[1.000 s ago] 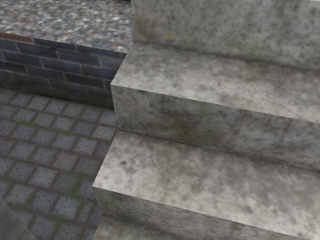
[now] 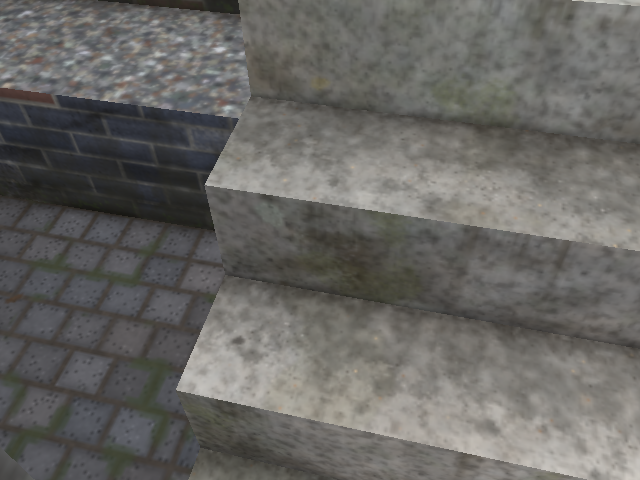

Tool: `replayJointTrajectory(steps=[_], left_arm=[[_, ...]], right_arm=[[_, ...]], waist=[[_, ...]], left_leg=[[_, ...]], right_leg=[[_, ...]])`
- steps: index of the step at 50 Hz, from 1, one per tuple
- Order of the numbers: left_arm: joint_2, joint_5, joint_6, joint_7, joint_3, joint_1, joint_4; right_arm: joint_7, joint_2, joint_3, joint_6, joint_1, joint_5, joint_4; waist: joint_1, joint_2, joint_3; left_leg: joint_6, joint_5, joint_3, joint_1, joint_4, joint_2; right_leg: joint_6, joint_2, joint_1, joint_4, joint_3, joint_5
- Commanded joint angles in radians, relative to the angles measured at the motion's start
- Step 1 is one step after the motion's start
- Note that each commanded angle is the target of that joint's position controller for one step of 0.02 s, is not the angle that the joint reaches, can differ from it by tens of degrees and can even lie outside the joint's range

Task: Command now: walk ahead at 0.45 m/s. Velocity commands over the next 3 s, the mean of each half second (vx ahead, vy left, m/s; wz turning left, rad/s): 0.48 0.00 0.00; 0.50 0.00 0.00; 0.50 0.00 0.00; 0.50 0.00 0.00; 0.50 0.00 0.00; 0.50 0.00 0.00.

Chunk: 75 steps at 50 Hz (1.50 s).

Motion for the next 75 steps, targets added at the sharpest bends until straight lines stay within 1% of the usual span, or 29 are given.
replayJointTrajectory(steps=[1,2,4,5,6,8,9,10,11,12,13,14,15,16,18,19,20,21,25,29,30,35,48,50,71,72,75], left_arm=[[0.083,0.0,-0.015,0.002,0.013,-0.006,-0.046],[0.083,0.0,-0.015,0.001,0.012,-0.005,-0.044],[0.085,0.0,-0.016,0.0,0.011,-0.009,-0.04],[0.086,-0.004,-0.017,0.0,0.008,0.003,-0.029],[0.09,0.002,-0.017,-0.001,0.009,-0.022,-0.036],[0.089,0.001,-0.018,-0.002,0.007,-0.021,-0.032],[0.091,-0.003,-0.018,-0.002,0.005,-0.006,-0.021],[0.088,0.005,-0.017,-0.002,0.004,-0.03,-0.026],[0.089,0.005,-0.017,-0.002,0.004,-0.026,-0.024],[0.092,-0.001,-0.017,-0.003,0.002,-0.01,-0.012],[0.097,-0.001,-0.017,-0.003,0.002,-0.016,-0.009],[0.098,0.0,-0.017,-0.004,0.001,-0.02,-0.006],[0.097,0.005,-0.017,-0.004,0.001,-0.038,-0.011],[0.098,-0.001,-0.018,-0.004,-0.001,-0.019,0.0],[0.102,-0.001,-0.018,-0.005,-0.002,-0.025,0.006],[0.101,0.004,-0.018,-0.005,-0.002,-0.043,0.001],[0.101,-0.001,-0.019,-0.005,-0.004,-0.022,0.011],[0.105,-0.001,-0.019,-0.006,-0.005,-0.026,0.015],[0.11,-0.001,-0.019,-0.007,-0.008,-0.028,0.024],[0.115,-0.001,-0.02,-0.008,-0.01,-0.028,0.033],[0.108,-0.003,-0.022,-0.009,-0.013,-0.033,0.033],[0.118,-0.003,-0.024,-0.011,-0.015,-0.029,0.041],[0.126,-0.004,-0.025,-0.012,-0.019,-0.03,0.053],[0.13,0.0,-0.022,-0.014,-0.019,-0.035,0.053],[0.138,-0.001,-0.022,-0.015,-0.023,-0.042,0.062],[0.136,0.002,-0.02,-0.015,-0.026,-0.039,0.058],[0.138,0.003,-0.019,-0.016,-0.027,-0.039,0.06]], right_arm=[[0.0,-0.091,-0.015,-0.01,-0.033,-0.004,-0.05],[0.0,-0.089,-0.014,-0.01,-0.032,-0.004,-0.048],[0.001,-0.09,-0.012,-0.011,-0.038,-0.002,-0.045],[0.001,-0.089,-0.009,-0.011,-0.028,0.004,-0.038],[0.002,-0.094,-0.01,-0.011,-0.053,-0.002,-0.044],[0.002,-0.095,-0.008,-0.012,-0.052,-0.002,-0.04],[0.002,-0.095,-0.006,-0.012,-0.039,0.005,-0.034],[0.001,-0.105,-0.008,-0.014,-0.065,-0.002,-0.038],[0.001,-0.106,-0.008,-0.015,-0.06,-0.001,-0.037],[0.0,-0.104,-0.005,-0.014,-0.045,0.006,-0.03],[0.0,-0.107,-0.005,-0.015,-0.051,0.007,-0.029],[0.0,-0.109,-0.004,-0.015,-0.054,0.006,-0.028],[0.001,-0.112,-0.005,-0.015,-0.068,-0.001,-0.031],[-0.001,-0.111,-0.003,-0.015,-0.047,0.007,-0.024],[-0.001,-0.115,-0.002,-0.016,-0.052,0.008,-0.021],[0.0,-0.118,-0.003,-0.016,-0.065,0.001,-0.024],[0.0,-0.116,0.0,-0.016,-0.044,0.008,-0.018],[0.0,-0.119,0.0,-0.016,-0.049,0.009,-0.017],[0.0,-0.125,0.002,-0.016,-0.046,0.008,-0.013],[0.0,-0.13,0.004,-0.017,-0.041,0.009,-0.009],[0.002,-0.129,0.006,-0.016,-0.039,0.009,-0.009],[0.003,-0.136,0.008,-0.017,-0.034,0.009,-0.006],[0.003,-0.146,0.012,-0.017,-0.024,0.009,-0.003],[0.005,-0.144,0.013,-0.019,-0.022,0.009,-0.001],[0.006,-0.153,0.014,-0.02,-0.018,0.008,0.002],[0.003,-0.155,0.013,-0.021,-0.012,0.015,0.005],[0.003,-0.157,0.011,-0.021,-0.008,0.014,0.006]], waist=[[-0.003,-0.03,-0.033],[-0.003,-0.03,-0.049],[-0.003,-0.026,-0.055],[-0.003,-0.022,-0.085],[-0.003,-0.026,-0.037],[-0.002,-0.028,-0.055],[-0.002,-0.023,-0.085],[-0.001,-0.023,-0.034],[-0.001,-0.026,-0.051],[0.0,-0.023,-0.085],[0.0,-0.024,-0.068],[0.0,-0.027,-0.064],[-0.001,-0.033,-0.035],[0.0,-0.03,-0.079],[0.0,-0.03,-0.06],[0.0,-0.037,-0.031],[0.001,-0.032,-0.077],[0.001,-0.031,-0.061],[0.001,-0.034,-0.053],[0.001,-0.034,-0.051],[-0.002,-0.035,-0.05],[0.0,-0.034,-0.049],[-0.001,-0.032,-0.048],[0.0,-0.029,-0.05],[-0.001,-0.028,-0.046],[0.007,-0.04,-0.043],[0.004,-0.032,-0.052]], left_leg=[[0.032,0.313,-0.079,0.002,-0.012,0.115],[0.032,0.313,-0.078,0.007,-0.011,0.117],[0.03,0.3,-0.076,0.008,-0.014,0.118],[0.023,0.275,-0.071,0.019,-0.032,0.117],[0.025,0.289,-0.075,-0.001,-0.02,0.117],[0.025,0.283,-0.074,0.004,-0.019,0.12],[0.018,0.259,-0.068,0.015,-0.037,0.118],[0.02,0.286,-0.07,-0.008,-0.027,0.119],[0.019,0.293,-0.069,-0.001,-0.024,0.121],[0.014,0.271,-0.063,0.014,-0.04,0.12],[0.011,0.264,-0.062,0.006,-0.045,0.119],[0.01,0.259,-0.062,0.004,-0.048,0.12],[0.014,0.274,-0.066,-0.008,-0.033,0.122],[0.01,0.252,-0.059,0.007,-0.048,0.123],[0.007,0.24,-0.058,-0.003,-0.055,0.122],[0.011,0.254,-0.062,-0.015,-0.04,0.124],[0.007,0.235,-0.056,0.003,-0.053,0.124],[0.005,0.227,-0.055,-0.003,-0.057,0.123],[0.002,0.218,-0.053,-0.008,-0.06,0.125],[0.0,0.208,-0.05,-0.009,-0.062,0.126],[0.002,0.208,-0.053,-0.007,-0.067,0.128],[0.001,0.204,-0.05,-0.007,-0.067,0.13],[-0.003,0.199,-0.045,-0.004,-0.065,0.133],[-0.004,0.197,-0.042,-0.004,-0.063,0.131],[-0.004,0.209,-0.04,0.007,-0.066,0.136],[0.003,0.228,-0.042,0.011,-0.067,0.138],[0.005,0.234,-0.04,0.019,-0.067,0.14]], right_leg=[[-0.006,-0.142,0.025,-0.022,0.113,0.338],[-0.007,-0.144,0.028,-0.02,0.114,0.348],[-0.007,-0.145,0.031,-0.022,0.117,0.348],[-0.004,-0.143,0.047,-0.038,0.117,0.329],[-0.007,-0.145,0.03,-0.028,0.121,0.35],[-0.008,-0.147,0.035,-0.027,0.123,0.358],[-0.004,-0.145,0.051,-0.043,0.123,0.338],[-0.006,-0.148,0.035,-0.034,0.126,0.364],[-0.006,-0.148,0.04,-0.032,0.126,0.376],[-0.003,-0.147,0.058,-0.046,0.125,0.361],[-0.001,-0.146,0.057,-0.05,0.127,0.36],[-0.001,-0.147,0.057,-0.052,0.128,0.363],[-0.005,-0.148,0.043,-0.039,0.131,0.383],[-0.003,-0.148,0.061,-0.054,0.131,0.37],[-0.002,-0.148,0.06,-0.059,0.133,0.366],[-0.006,-0.15,0.046,-0.046,0.136,0.387],[-0.003,-0.148,0.063,-0.059,0.135,0.369],[-0.002,-0.147,0.061,-0.063,0.135,0.361],[-0.001,-0.147,0.059,-0.068,0.14,0.365],[-0.001,-0.146,0.058,-0.071,0.143,0.364],[-0.003,-0.146,0.055,-0.071,0.145,0.358],[-0.002,-0.146,0.056,-0.074,0.15,0.364],[-0.003,-0.143,0.052,-0.075,0.156,0.368],[-0.002,-0.142,0.054,-0.07,0.154,0.377],[-0.005,-0.139,0.046,-0.07,0.159,0.365],[-0.01,-0.137,0.05,-0.081,0.162,0.389],[-0.011,-0.137,0.06,-0.081,0.161,0.4]])
Next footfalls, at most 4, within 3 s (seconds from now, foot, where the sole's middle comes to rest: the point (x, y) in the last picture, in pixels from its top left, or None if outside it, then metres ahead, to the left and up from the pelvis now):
none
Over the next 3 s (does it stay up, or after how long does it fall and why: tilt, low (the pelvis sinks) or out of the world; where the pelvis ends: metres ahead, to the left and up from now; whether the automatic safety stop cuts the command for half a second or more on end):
stays up -0.01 -0.03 0.00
